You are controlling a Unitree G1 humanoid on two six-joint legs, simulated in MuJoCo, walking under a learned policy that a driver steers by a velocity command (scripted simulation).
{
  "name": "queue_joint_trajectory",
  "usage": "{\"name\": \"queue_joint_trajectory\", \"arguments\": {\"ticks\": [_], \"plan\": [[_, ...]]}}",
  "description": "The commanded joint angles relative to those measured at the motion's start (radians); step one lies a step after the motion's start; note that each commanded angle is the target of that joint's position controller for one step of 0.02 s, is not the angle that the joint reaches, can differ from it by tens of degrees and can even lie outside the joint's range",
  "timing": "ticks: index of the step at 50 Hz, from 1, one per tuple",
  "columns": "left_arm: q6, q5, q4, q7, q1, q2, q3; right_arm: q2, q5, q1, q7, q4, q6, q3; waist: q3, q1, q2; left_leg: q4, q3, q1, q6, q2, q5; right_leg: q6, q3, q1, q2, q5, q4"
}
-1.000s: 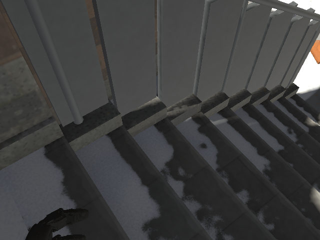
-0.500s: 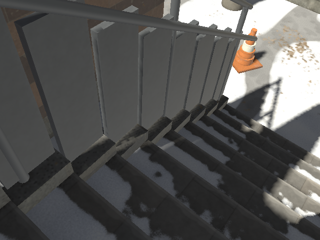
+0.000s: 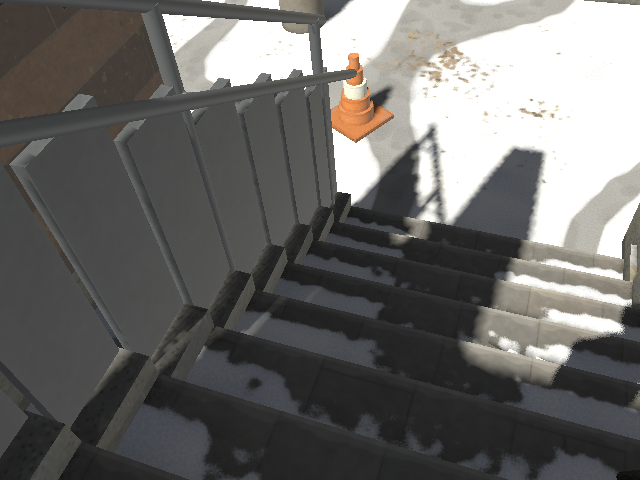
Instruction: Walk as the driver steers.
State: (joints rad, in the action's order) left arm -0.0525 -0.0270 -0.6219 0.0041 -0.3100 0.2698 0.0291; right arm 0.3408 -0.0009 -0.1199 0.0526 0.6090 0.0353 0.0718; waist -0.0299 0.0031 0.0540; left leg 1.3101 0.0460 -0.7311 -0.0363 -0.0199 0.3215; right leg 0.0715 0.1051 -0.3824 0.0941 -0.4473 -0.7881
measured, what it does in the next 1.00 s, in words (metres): goes down, turning right: left foot, then right foot 0.17 m lower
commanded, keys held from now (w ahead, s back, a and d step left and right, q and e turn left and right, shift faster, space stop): w+e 0.30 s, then e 0.36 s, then w+e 0.34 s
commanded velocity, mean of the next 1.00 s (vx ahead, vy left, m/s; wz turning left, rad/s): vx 0.28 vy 0.00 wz -0.60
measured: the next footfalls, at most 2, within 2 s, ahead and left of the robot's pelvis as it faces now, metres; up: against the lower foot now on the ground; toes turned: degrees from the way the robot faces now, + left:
left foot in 0.28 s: +0.08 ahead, +0.17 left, +0.00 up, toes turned -14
right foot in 0.80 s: +0.17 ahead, -0.19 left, -0.17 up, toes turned -27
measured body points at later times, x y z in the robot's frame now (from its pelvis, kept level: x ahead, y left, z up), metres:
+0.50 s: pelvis +0.06 +0.04 +0.00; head +0.07 +0.05 +0.45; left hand +0.34 +0.23 -0.07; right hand +0.04 -0.25 -0.10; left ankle +0.04 +0.18 -0.71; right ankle +0.05 -0.11 -0.63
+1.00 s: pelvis +0.17 -0.12 -0.16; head +0.15 -0.15 +0.29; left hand +0.34 +0.09 -0.27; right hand +0.13 -0.40 -0.27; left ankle +0.27 +0.02 -0.71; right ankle +0.13 -0.17 -0.88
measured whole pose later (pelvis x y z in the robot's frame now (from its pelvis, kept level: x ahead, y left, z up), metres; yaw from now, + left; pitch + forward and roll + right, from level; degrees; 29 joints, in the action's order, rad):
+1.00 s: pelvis +0.17 -0.12 -0.16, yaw -36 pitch +2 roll +1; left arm -0.01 -0.02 -0.87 -0.02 -0.40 0.21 0.04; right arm 0.23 0.01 -0.24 0.08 0.66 -0.05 0.04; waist -0.03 -0.03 0.06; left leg 1.62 0.06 -0.83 -0.05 -0.06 0.29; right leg 0.10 0.11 -0.35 0.14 -0.31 -0.64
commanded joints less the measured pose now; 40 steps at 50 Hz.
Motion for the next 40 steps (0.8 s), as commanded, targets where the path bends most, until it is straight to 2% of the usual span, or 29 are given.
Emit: {"name": "queue_joint_trajectory", "arguments": {"ticks": [1, 4, 5, 7, 8, 10, 11, 12, 13, 14, 15, 16, 17, 18, 19, 21, 23, 24, 26, 29, 30, 32, 33, 34, 36, 37, 38, 39, 40], "plan": [[0.022, -0.002, 0.085, 0.024, 0.033, 0.135, 0.041, 0.006, 0.001, 0.076, -0.022, -0.077, -0.032, -0.007, -0.034, 0.004, -0.147, -0.155, 0.04, -0.136, 0.004, -0.006, -0.054, 0.172, 0.41, 0.204, -0.199, 0.121, 0.308], [0.028, 0.001, 0.086, 0.026, 0.021, 0.142, 0.046, 0.013, -0.001, 0.101, -0.041, -0.082, -0.063, -0.009, -0.016, 0.028, -0.195, -0.331, 0.033, -0.072, 0.016, 0.012, -0.036, 0.186, 0.419, 0.206, -0.189, 0.092, 0.331], [0.041, 0.018, 0.096, 0.027, 0.048, 0.154, 0.048, 0.048, 0.005, 0.042, -0.055, -0.058, -0.087, 0.003, -0.058, 0.013, -0.206, -0.276, 0.069, -0.025, 0.037, -0.003, -0.138, 0.207, 0.459, 0.21, -0.21, 0.146, 0.3], [0.048, 0.01, 0.104, 0.022, 0.066, 0.15, 0.047, 0.061, 0.009, 0.023, -0.068, -0.05, -0.111, 0.006, -0.045, 0.017, -0.2, -0.31, 0.057, -0.005, 0.051, 0.0, -0.116, 0.22, 0.462, 0.192, -0.206, 0.211, 0.275], [0.052, 0.019, 0.111, 0.016, 0.083, 0.153, 0.044, 0.064, 0.008, -0.005, -0.073, -0.038, -0.122, 0.011, -0.065, -0.002, -0.192, -0.271, 0.007, 0.072, 0.055, 0.02, -0.125, 0.221, 0.449, 0.144, -0.193, 0.294, 0.251], [0.045, 0.013, 0.112, 0.012, 0.088, 0.147, 0.041, 0.041, 0.017, -0.013, -0.077, -0.039, -0.131, 0.003, -0.065, -0.001, -0.192, -0.27, -0.014, 0.141, 0.058, 0.03, -0.071, 0.214, 0.442, 0.103, -0.181, 0.41, 0.205], [0.036, -0.007, 0.112, 0.012, 0.069, 0.14, 0.041, 0.011, 0.01, 0.026, -0.08, -0.066, -0.133, -0.011, -0.031, 0.029, -0.214, -0.385, 0.022, 0.123, 0.058, 0.022, 0.044, 0.206, 0.461, 0.124, -0.18, 0.373, 0.22], [0.031, -0.008, 0.116, 0.012, 0.091, 0.142, 0.04, 0.011, 0.001, 0.017, -0.082, -0.071, -0.135, -0.01, -0.025, 0.014, -0.233, -0.448, 0.019, 0.184, 0.059, 0.024, 0.058, 0.192, 0.468, 0.114, -0.174, 0.401, 0.215], [0.034, 0.008, 0.13, 0.009, 0.154, 0.141, 0.04, 0.04, 0.002, -0.083, -0.087, -0.032, -0.139, 0.006, -0.067, -0.043, -0.244, -0.404, -0.031, 0.339, 0.062, 0.037, -0.056, 0.177, 0.447, 0.05, -0.158, 0.49, 0.175], [0.036, 0.001, 0.144, 0.009, 0.196, 0.137, 0.039, 0.047, 0.003, -0.191, -0.092, -0.001, -0.141, 0.015, -0.079, -0.097, -0.242, -0.478, -0.052, 0.484, 0.071, 0.047, -0.088, 0.148, 0.421, -0.024, -0.131, 0.497, 0.123], [0.038, -0.025, 0.143, 0.014, 0.166, 0.125, 0.038, 0.057, 0.003, -0.244, -0.091, 0.004, -0.146, 0.028, -0.052, -0.113, -0.176, -0.676, 0.009, 0.595, 0.103, 0.042, -0.059, 0.103, 0.407, -0.078, -0.071, 0.5, 0.03], [0.045, -0.042, 0.142, 0.023, 0.146, 0.085, 0.03, 0.136, 0.007, -0.291, -0.081, 0.026, -0.15, 0.055, -0.046, -0.101, 0.049, -0.755, 0.227, 0.672, 0.176, -0.096, -0.302, 0.023, 0.299, -0.158, 0.042, 0.42, -0.229], [0.048, -0.02, 0.123, 0.033, 0.091, 0.071, 0.028, 0.13, 0.003, -0.305, -0.077, 0.032, -0.138, 0.048, -0.03, -0.057, 0.192, -0.786, 0.363, 0.742, 0.256, -0.245, -0.688, -0.012, 0.236, -0.329, 0.11, -0.136, -0.401], [0.055, -0.035, 0.157, 0.042, 0.12, 0.107, 0.043, 0.168, 0.003, -0.275, -0.083, 0.045, -0.131, 0.056, 0.041, -0.011, 0.24, -0.864, 0.579, 0.686, 0.349, -0.386, -0.599, -0.033, 0.183, -0.494, 0.075, -0.224, -0.476], [0.052, -0.052, 0.169, 0.055, 0.255, 0.145, 0.046, 0.131, 0.003, -0.225, -0.08, 0.028, -0.135, 0.049, 0.095, -0.055, 0.1, -0.854, 0.569, 0.65, 0.363, -0.405, -0.416, -0.039, 0.181, -0.591, -0.04, -0.117, -0.52], [0.024, -0.024, 0.156, 0.052, 0.254, 0.132, 0.046, 0.081, 0.01, -0.162, -0.066, 0.01, -0.118, 0.021, 0.094, -0.036, -0.005, -0.846, 0.407, 0.532, 0.307, -0.35, -0.437, -0.052, 0.139, -0.491, -0.071, 0.015, -0.497], [0.001, 0.006, 0.144, 0.04, 0.199, 0.083, 0.039, 0.098, 0.008, -0.141, -0.042, 0.03, -0.102, 0.016, 0.053, -0.006, 0.041, -0.822, 0.241, 0.465, 0.253, -0.297, -0.548, -0.062, 0.061, -0.403, -0.066, 0.175, -0.555], [-0.01, 0.004, 0.136, 0.039, 0.198, 0.112, 0.056, 0.109, 0.01, -0.152, -0.039, 0.031, -0.099, 0.018, 0.053, -0.002, 0.022, -0.813, 0.135, 0.451, 0.217, -0.228, -0.451, -0.072, 0.038, -0.396, -0.053, 0.312, -0.515], [-0.019, -0.003, 0.142, 0.025, 0.256, 0.108, 0.062, 0.082, -0.007, -0.206, -0.005, 0.043, -0.107, 0.015, 0.049, -0.043, 0.077, -0.779, 0.106, 0.548, 0.171, -0.245, -0.267, -0.085, 0.092, -0.499, -0.071, 0.405, -0.478], [-0.011, 0.004, 0.156, 0.006, 0.335, 0.091, 0.064, 0.084, 0.004, -0.277, 0.014, 0.049, -0.102, 0.02, 0.048, -0.086, 0.071, -0.715, 0.101, 0.626, 0.177, -0.299, -0.288, -0.091, 0.096, -0.602, -0.079, 0.416, -0.424], [-0.013, 0.008, 0.164, -0.009, 0.346, 0.099, 0.063, 0.083, 0.001, -0.24, 0.035, 0.036, -0.088, 0.021, 0.082, -0.07, 0.047, -0.686, 0.044, 0.527, 0.174, -0.277, -0.179, -0.104, 0.104, -0.539, -0.079, 0.531, -0.268], [-0.009, 0.014, 0.17, -0.054, 0.39, 0.066, 0.054, 0.103, -0.012, -0.229, 0.05, 0.033, -0.079, 0.028, 0.072, -0.093, 0.026, -0.656, -0.072, 0.381, 0.108, -0.22, 0.071, -0.118, -0.017, -0.315, -0.071, 0.828, -0.004], [-0.006, -0.002, 0.165, -0.068, 0.384, 0.031, 0.047, 0.11, -0.022, -0.216, 0.046, 0.04, -0.072, 0.03, 0.066, -0.09, 0.033, -0.651, -0.102, 0.323, 0.093, -0.211, 0.111, -0.119, -0.048, -0.189, -0.066, 0.839, 0.078], [-0.003, -0.021, 0.156, -0.079, 0.374, 0.027, 0.048, 0.123, -0.022, -0.219, 0.038, 0.043, -0.074, 0.037, 0.066, -0.09, 0.049, -0.636, -0.1, 0.294, 0.086, -0.238, 0.146, -0.114, -0.055, -0.119, -0.076, 0.84, 0.09], [-0.006, -0.048, 0.119, -0.086, 0.33, 0.055, 0.06, 0.11, -0.018, -0.224, 0.017, 0.047, -0.074, 0.04, 0.056, -0.09, 0.052, -0.546, -0.101, 0.342, 0.072, -0.273, 0.163, -0.091, -0.052, -0.086, -0.113, 0.815, 0.165], [-0.004, -0.034, 0.091, -0.082, 0.289, 0.074, 0.069, 0.094, -0.018, -0.237, 0.001, 0.053, -0.075, 0.037, 0.044, -0.093, 0.033, -0.465, -0.111, 0.368, 0.06, -0.269, 0.175, -0.083, -0.08, -0.04, -0.119, 0.822, 0.23], [0.001, -0.02, 0.048, -0.074, 0.221, 0.08, 0.08, 0.084, -0.02, -0.241, -0.009, 0.064, -0.077, 0.036, 0.03, -0.055, 0.028, -0.37, -0.112, 0.366, 0.052, -0.265, 0.15, -0.063, -0.101, 0.054, -0.124, 0.836, 0.291], [0.007, -0.008, -0.023, -0.056, 0.051, 0.1, 0.101, 0.075, -0.025, -0.241, -0.016, 0.078, -0.071, 0.029, -0.02, 0.025, 0.029, -0.202, -0.157, 0.369, 0.041, -0.243, -0.008, -0.046, -0.128, 0.234, -0.102, 0.88, 0.365], [0.02, 0.011, -0.086, -0.043, -0.145, 0.139, 0.127, 0.084, -0.03, -0.217, -0.015, 0.085, -0.073, 0.03, -0.066, 0.142, -0.014, 0.079, -0.218, 0.337, 0.014, -0.187, -0.171, -0.008, -0.155, 0.435, -0.071, 0.858, 0.447]]}}
Over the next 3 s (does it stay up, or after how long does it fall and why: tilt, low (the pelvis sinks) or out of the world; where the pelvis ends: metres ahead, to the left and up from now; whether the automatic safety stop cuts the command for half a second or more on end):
stays up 0.63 -0.39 -0.49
